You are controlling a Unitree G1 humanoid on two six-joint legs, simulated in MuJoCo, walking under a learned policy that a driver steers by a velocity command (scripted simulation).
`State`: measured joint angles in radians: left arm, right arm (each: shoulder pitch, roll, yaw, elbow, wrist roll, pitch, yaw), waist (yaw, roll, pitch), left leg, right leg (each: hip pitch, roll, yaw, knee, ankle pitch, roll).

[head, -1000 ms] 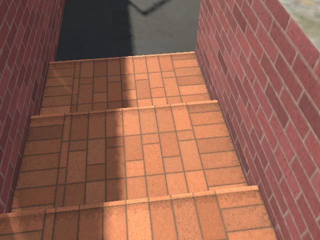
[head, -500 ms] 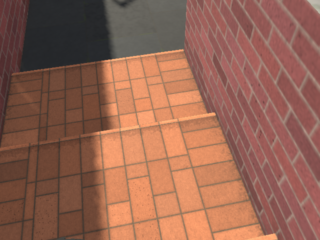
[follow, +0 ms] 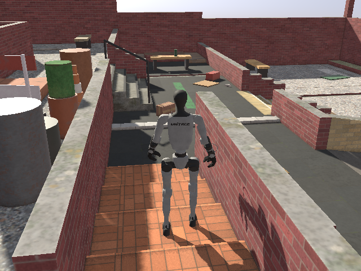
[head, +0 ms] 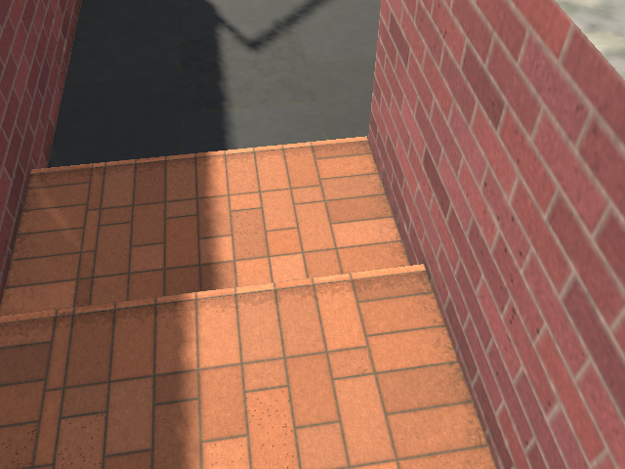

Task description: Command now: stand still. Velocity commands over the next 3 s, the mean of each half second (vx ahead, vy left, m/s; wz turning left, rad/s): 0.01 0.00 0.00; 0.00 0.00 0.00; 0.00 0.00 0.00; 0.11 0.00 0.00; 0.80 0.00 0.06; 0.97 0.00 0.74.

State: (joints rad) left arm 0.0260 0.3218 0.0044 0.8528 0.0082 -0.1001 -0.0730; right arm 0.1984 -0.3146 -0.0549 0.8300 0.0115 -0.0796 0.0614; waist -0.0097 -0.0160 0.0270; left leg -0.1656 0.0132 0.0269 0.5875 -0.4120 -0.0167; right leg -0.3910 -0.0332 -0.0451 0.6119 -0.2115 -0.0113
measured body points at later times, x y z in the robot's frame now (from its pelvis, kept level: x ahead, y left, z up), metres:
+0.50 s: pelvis +0.00 +0.00 +0.01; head +0.02 +0.01 +0.45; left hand +0.16 +0.28 -0.10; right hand +0.12 -0.28 -0.11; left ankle -0.06 +0.13 -0.73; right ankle +0.07 -0.11 -0.73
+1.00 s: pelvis +0.01 +0.00 +0.01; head +0.03 +0.01 +0.46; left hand +0.17 +0.28 -0.11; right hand +0.10 -0.29 -0.11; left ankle -0.06 +0.13 -0.72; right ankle +0.07 -0.11 -0.73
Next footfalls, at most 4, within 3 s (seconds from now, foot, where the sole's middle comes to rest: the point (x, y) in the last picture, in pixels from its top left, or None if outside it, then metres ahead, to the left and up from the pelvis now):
2.64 left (268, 436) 0.63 0.13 -0.88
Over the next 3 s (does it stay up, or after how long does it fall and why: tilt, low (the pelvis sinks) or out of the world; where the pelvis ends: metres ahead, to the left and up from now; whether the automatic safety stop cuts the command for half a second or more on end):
stays up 0.82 0.14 -0.13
